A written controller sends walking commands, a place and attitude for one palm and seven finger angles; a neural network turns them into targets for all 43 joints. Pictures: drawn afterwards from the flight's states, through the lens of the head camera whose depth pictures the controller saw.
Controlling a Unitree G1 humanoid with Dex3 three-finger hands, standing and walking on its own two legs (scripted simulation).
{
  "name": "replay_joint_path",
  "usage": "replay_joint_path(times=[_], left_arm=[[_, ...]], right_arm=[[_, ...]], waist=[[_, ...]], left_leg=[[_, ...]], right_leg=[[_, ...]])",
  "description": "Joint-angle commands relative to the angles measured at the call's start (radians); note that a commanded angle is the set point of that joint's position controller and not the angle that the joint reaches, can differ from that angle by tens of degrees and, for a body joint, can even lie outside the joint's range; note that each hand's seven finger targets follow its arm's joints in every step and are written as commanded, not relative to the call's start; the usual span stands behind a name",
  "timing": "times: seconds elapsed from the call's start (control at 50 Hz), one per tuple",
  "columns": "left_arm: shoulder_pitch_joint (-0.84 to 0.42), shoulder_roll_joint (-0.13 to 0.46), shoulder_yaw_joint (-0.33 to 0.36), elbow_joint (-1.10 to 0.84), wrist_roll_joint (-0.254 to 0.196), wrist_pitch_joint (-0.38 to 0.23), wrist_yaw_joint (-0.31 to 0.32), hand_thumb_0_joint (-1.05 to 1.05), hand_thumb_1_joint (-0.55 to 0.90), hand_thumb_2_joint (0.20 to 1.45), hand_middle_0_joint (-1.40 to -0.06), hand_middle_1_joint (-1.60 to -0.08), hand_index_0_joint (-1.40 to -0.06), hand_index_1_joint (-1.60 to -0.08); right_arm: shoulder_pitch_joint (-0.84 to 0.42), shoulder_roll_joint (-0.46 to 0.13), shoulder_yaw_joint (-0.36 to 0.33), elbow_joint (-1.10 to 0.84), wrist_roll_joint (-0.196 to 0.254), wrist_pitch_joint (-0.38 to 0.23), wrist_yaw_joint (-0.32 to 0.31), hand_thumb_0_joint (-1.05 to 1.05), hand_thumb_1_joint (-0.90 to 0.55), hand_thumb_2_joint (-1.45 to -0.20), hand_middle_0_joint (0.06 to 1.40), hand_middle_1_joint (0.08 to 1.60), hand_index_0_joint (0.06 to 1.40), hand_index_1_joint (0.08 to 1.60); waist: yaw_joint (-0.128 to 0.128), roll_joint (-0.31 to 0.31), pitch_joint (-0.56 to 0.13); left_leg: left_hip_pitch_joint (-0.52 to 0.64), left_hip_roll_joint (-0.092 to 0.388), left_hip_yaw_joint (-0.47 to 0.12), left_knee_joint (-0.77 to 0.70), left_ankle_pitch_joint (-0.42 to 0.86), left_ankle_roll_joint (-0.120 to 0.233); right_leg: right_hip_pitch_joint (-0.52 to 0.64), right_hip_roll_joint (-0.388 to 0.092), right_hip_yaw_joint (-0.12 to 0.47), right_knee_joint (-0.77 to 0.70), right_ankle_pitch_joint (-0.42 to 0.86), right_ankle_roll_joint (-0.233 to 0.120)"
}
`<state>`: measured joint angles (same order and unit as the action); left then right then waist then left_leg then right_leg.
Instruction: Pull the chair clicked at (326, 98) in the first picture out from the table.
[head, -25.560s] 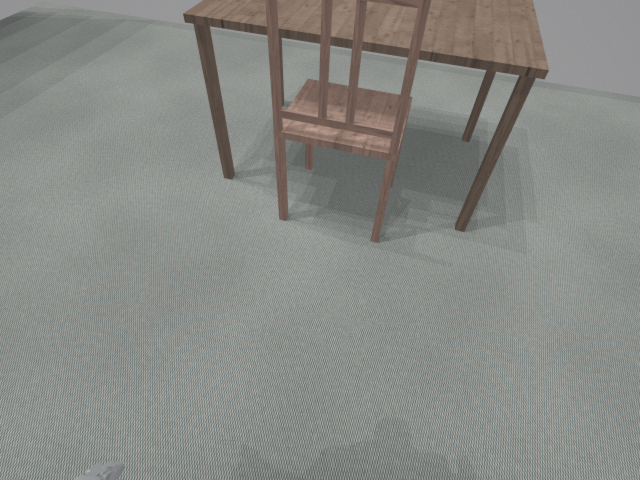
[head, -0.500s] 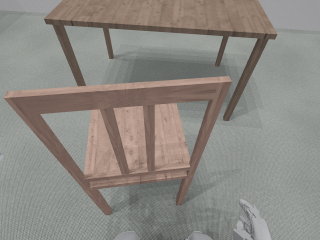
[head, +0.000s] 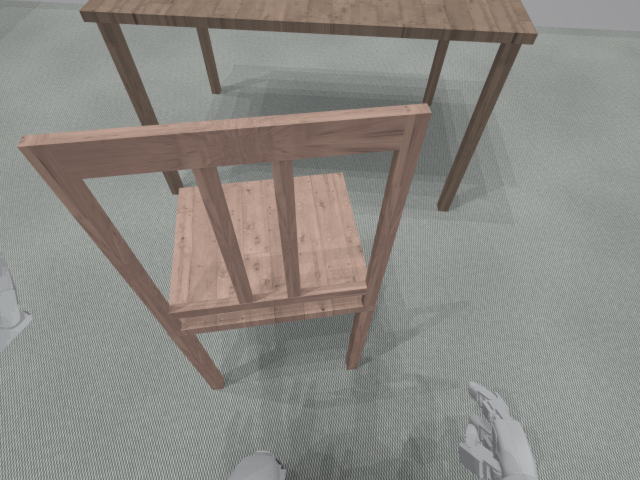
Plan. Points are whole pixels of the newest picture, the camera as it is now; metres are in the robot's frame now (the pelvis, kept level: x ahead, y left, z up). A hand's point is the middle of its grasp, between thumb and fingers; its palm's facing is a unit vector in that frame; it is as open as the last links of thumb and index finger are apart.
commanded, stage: stop stepping back and stand still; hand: left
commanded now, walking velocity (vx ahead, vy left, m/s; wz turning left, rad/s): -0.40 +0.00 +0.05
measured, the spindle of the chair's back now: (229, 247) +0.43 +0.18 -0.04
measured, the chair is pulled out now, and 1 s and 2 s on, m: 0.55 0.55 0.55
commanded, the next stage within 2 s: let the arm hang, fingers relaxed in 0.72 s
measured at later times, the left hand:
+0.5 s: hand out of the picture +0.11 +0.26 +0.18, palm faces +0.48 -0.76 -0.43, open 7.4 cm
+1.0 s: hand out of the picture +0.08 +0.23 -0.09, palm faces +0.14 -0.94 -0.31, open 7.4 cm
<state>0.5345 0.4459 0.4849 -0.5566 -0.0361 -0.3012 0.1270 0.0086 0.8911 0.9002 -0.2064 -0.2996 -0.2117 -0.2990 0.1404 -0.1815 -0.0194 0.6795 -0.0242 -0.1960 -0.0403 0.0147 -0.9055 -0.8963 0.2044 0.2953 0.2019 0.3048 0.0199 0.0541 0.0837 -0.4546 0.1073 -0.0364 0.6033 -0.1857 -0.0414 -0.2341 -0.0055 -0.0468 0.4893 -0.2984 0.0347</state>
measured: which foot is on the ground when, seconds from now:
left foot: down 0.00-0.00, up 0.02-0.16, down 0.18-1.00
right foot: down 0.00-1.00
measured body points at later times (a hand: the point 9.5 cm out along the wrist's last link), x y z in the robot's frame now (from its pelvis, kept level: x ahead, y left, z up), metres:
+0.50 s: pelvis -0.08 -0.01 +0.01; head -0.09 -0.01 +0.46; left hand +0.08 +0.30 +0.20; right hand +0.08 -0.25 -0.07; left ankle -0.04 +0.11 -0.73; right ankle -0.02 -0.15 -0.73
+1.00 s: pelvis -0.08 +0.00 +0.00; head -0.10 +0.00 +0.45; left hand +0.07 +0.28 -0.07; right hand +0.02 -0.23 -0.13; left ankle -0.04 +0.11 -0.73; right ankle -0.02 -0.15 -0.73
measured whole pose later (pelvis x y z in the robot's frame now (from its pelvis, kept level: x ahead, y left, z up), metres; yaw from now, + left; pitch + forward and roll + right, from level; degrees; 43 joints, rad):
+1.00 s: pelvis -0.08 +0.00 +0.00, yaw +3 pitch -1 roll +0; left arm 0.27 0.23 0.11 0.48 0.04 0.07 0.02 0.00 0.91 0.90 -0.19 -0.30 -0.19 -0.30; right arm 0.26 -0.21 0.00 0.81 -0.04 0.00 0.02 0.01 -0.91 -0.90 0.20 0.29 0.20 0.30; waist -0.02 0.02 -0.03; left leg -0.34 -0.05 -0.06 0.62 -0.26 0.02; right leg -0.35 -0.07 -0.02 0.60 -0.23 0.03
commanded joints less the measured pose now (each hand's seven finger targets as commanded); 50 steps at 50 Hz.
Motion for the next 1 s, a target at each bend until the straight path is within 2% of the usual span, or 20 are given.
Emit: replay_joint_path(times=[0.0,0.02,0.04,0.08,0.12,0.16,0.18,0.2,0.22,0.32,0.38,0.5,0.62,0.78,0.8,0.82,0.84,0.88,0.92,0.98], left_arm=[[0.037,0.198,0.122,-0.162,-0.023,-0.070,0.012,0.000,0.900,0.900,-0.200,-0.300,-0.200,-0.300],[0.104,0.201,0.150,-0.105,-0.026,-0.045,0.026,0.000,0.900,0.900,-0.200,-0.300,-0.200,-0.300],[0.159,0.161,0.136,-0.066,-0.033,-0.004,0.034,0.000,0.900,0.900,-0.200,-0.300,-0.200,-0.300],[0.135,0.172,0.143,-0.081,-0.024,0.026,0.053,0.000,0.900,0.900,-0.200,-0.300,-0.200,-0.300],[0.123,0.189,0.141,-0.113,-0.028,0.025,0.063,0.000,0.900,0.900,-0.200,-0.300,-0.200,-0.300],[0.112,0.186,0.125,-0.209,-0.028,0.009,0.055,0.000,0.900,0.900,-0.200,-0.300,-0.200,-0.300],[0.143,0.185,0.131,-0.192,-0.016,0.015,0.056,0.000,0.900,0.900,-0.200,-0.300,-0.200,-0.300],[0.132,0.191,0.120,-0.226,-0.019,0.019,0.050,0.000,0.900,0.900,-0.200,-0.300,-0.200,-0.300],[0.097,0.206,0.122,-0.253,-0.016,0.019,0.046,0.000,0.900,0.900,-0.200,-0.300,-0.200,-0.300],[0.038,0.153,0.072,-0.117,-0.004,0.035,0.053,0.000,0.900,0.900,-0.200,-0.300,-0.200,-0.300],[-0.047,0.117,0.030,-0.063,0.015,0.039,0.057,0.000,0.900,0.900,-0.200,-0.300,-0.200,-0.300],[-0.101,0.118,0.010,-0.079,0.019,0.056,0.062,0.000,0.900,0.900,-0.200,-0.300,-0.200,-0.300],[-0.047,0.156,0.053,-0.100,0.016,0.061,0.063,0.000,0.900,0.900,-0.200,-0.300,-0.200,-0.300],[-0.026,0.122,0.037,-0.054,0.017,0.052,0.058,0.000,0.900,0.900,-0.200,-0.300,-0.200,-0.300],[-0.114,-0.121,-0.362,0.655,0.098,0.243,-0.095,0.000,0.900,0.900,-0.200,-0.300,-0.200,-0.300],[-0.091,-0.208,-0.364,0.689,0.082,0.309,-0.114,0.000,0.900,0.900,-0.200,-0.300,-0.200,-0.300],[-0.091,-0.216,-0.386,0.715,0.076,0.321,-0.119,0.000,0.900,0.900,-0.200,-0.300,-0.200,-0.300],[-0.156,-0.171,-0.388,0.809,0.078,0.327,-0.116,0.000,0.900,0.900,-0.200,-0.300,-0.200,-0.300],[-0.212,-0.138,-0.393,0.926,0.081,0.328,-0.111,0.000,0.900,0.900,-0.200,-0.300,-0.200,-0.300],[-0.222,-0.116,-0.416,1.117,0.072,0.329,-0.110,0.000,0.900,0.900,-0.200,-0.300,-0.200,-0.300]], right_arm=[[-0.010,-0.142,-0.087,-0.153,0.035,-0.027,-0.016,0.000,-0.900,-0.900,0.200,0.300,0.200,0.300],[-0.002,-0.134,-0.087,-0.146,0.044,0.000,-0.018,0.000,-0.900,-0.900,0.200,0.300,0.200,0.300],[-0.023,-0.098,-0.057,-0.177,0.046,0.030,-0.012,0.000,-0.900,-0.900,0.200,0.300,0.200,0.300],[-0.053,-0.093,-0.030,-0.205,0.057,0.060,-0.025,0.000,-0.900,-0.900,0.200,0.300,0.200,0.300],[-0.054,-0.117,-0.041,-0.212,0.064,0.052,-0.045,0.000,-0.900,-0.900,0.200,0.300,0.200,0.300],[-0.040,-0.150,-0.062,-0.227,0.062,0.024,-0.048,0.000,-0.900,-0.900,0.200,0.300,0.200,0.300],[-0.035,-0.145,-0.065,-0.218,0.059,0.018,-0.045,0.000,-0.900,-0.900,0.200,0.300,0.200,0.300],[-0.034,-0.125,-0.049,-0.220,0.053,0.014,-0.043,0.000,-0.900,-0.900,0.200,0.300,0.200,0.300],[-0.033,-0.122,-0.044,-0.210,0.047,0.008,-0.045,0.000,-0.900,-0.900,0.200,0.300,0.200,0.300],[0.018,-0.143,-0.048,-0.187,0.062,0.000,-0.047,0.000,-0.900,-0.900,0.200,0.300,0.200,0.300],[0.018,-0.154,-0.043,-0.194,0.051,0.008,-0.047,0.000,-0.900,-0.900,0.200,0.300,0.200,0.300],[0.005,-0.144,-0.034,-0.191,0.037,0.015,-0.049,0.000,-0.900,-0.900,0.200,0.300,0.200,0.300],[0.001,-0.135,-0.032,-0.192,0.040,0.018,-0.052,0.000,-0.900,-0.900,0.200,0.300,0.200,0.300],[0.003,-0.141,-0.032,-0.194,0.042,0.011,-0.053,0.000,-0.900,-0.900,0.200,0.300,0.200,0.300],[0.045,-0.222,-0.047,0.019,0.010,0.047,0.051,0.000,-0.900,-0.900,0.200,0.300,0.200,0.300],[0.111,-0.099,-0.026,0.029,0.013,0.104,0.049,0.000,-0.900,-0.900,0.200,0.300,0.200,0.300],[0.113,-0.110,-0.020,0.019,0.000,0.122,0.045,0.000,-0.900,-0.900,0.200,0.300,0.200,0.300],[0.112,-0.122,-0.020,0.003,-0.013,0.157,0.046,0.000,-0.900,-0.900,0.200,0.300,0.200,0.300],[0.137,-0.130,-0.024,0.020,-0.015,0.179,0.048,0.000,-0.900,-0.900,0.200,0.300,0.200,0.300],[0.171,-0.139,-0.014,0.081,-0.011,0.182,0.045,0.000,-0.900,-0.900,0.200,0.300,0.200,0.300]], waist=[[-0.023,-0.347,-0.260],[-0.021,-0.272,-0.273],[-0.031,-0.211,-0.268],[-0.051,-0.181,-0.240],[-0.049,-0.156,-0.212],[-0.021,-0.007,-0.228],[-0.019,0.033,-0.238],[-0.028,0.167,-0.239],[-0.024,0.231,-0.212],[-0.026,0.028,-0.082],[-0.035,0.036,-0.035],[-0.034,-0.053,-0.076],[-0.028,0.011,-0.081],[-0.028,-0.011,-0.066],[-0.078,-0.009,0.018],[-0.054,-0.029,-0.040],[-0.034,-0.081,-0.072],[-0.027,-0.150,-0.028],[-0.027,-0.255,-0.013],[-0.024,-0.081,-0.018]], left_leg=[[0.132,-0.140,0.032,0.301,-0.172,0.008],[0.098,-0.124,-0.016,0.419,-0.250,0.018],[0.046,-0.084,-0.052,0.377,-0.269,0.024],[0.082,-0.071,-0.023,0.119,-0.217,0.036],[0.166,-0.058,-0.003,-0.207,-0.031,0.053],[0.243,0.052,-0.091,-0.250,0.253,0.082],[0.292,0.068,-0.100,-0.194,0.391,0.088],[0.282,0.069,-0.125,-0.223,0.374,0.088],[0.241,0.070,-0.126,-0.257,0.273,0.091],[0.024,0.003,-0.073,-0.288,-0.301,0.079],[0.024,-0.028,-0.062,-0.270,-0.424,0.082],[0.130,-0.061,-0.053,-0.185,-0.324,0.091],[0.095,-0.045,-0.083,-0.243,-0.358,0.100],[0.084,-0.033,-0.099,-0.264,-0.356,0.096],[0.001,-0.026,-0.147,-0.121,-0.138,0.091],[0.038,-0.032,-0.116,-0.169,-0.040,0.087],[0.017,-0.018,-0.137,-0.168,-0.149,0.094],[-0.038,-0.044,-0.164,-0.178,-0.291,0.105],[0.008,-0.083,-0.146,-0.135,-0.233,0.102],[0.021,-0.064,-0.172,-0.203,-0.278,0.103]], right_leg=[[-0.072,-0.332,0.263,-0.175,0.513,-0.212],[-0.081,-0.382,0.288,-0.174,0.459,-0.253],[-0.015,-0.368,0.251,-0.114,0.477,-0.232],[0.014,-0.279,0.155,-0.048,0.439,-0.146],[0.050,-0.191,0.101,0.019,0.329,-0.078],[0.064,-0.102,0.077,0.044,0.225,-0.030],[0.044,-0.088,0.063,0.045,0.244,-0.027],[0.036,-0.088,0.027,0.048,0.166,-0.016],[0.055,-0.083,0.019,0.033,0.062,-0.013],[0.112,-0.066,0.074,-0.112,0.024,-0.025],[0.011,-0.058,0.111,-0.161,-0.166,-0.035],[-0.035,-0.087,0.163,-0.219,-0.197,-0.059],[0.010,-0.072,0.132,-0.186,-0.184,-0.057],[0.008,-0.070,0.141,-0.185,-0.169,-0.050],[-0.164,-0.088,0.060,0.024,-0.037,-0.063],[-0.121,-0.068,0.042,-0.003,-0.004,-0.047],[-0.094,-0.078,0.047,0.000,-0.096,-0.054],[-0.095,-0.085,0.068,-0.026,-0.201,-0.060],[-0.121,-0.103,0.100,-0.060,-0.211,-0.099],[-0.115,-0.079,0.103,-0.034,-0.185,-0.084]])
